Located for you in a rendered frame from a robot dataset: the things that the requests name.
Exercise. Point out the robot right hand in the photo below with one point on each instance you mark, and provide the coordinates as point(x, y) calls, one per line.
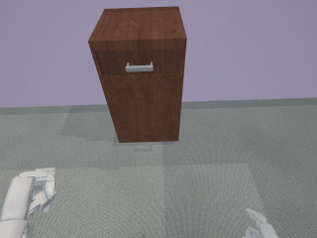
point(265, 229)

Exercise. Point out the robot left hand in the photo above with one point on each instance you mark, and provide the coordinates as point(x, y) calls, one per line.
point(38, 186)

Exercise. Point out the robot left forearm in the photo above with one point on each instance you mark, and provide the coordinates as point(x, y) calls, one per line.
point(14, 228)

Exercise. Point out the handle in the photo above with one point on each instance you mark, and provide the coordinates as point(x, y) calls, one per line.
point(133, 68)

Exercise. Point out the cabinet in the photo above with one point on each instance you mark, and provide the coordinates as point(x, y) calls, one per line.
point(143, 107)

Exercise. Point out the drawer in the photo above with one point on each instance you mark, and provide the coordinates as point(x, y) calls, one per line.
point(115, 62)

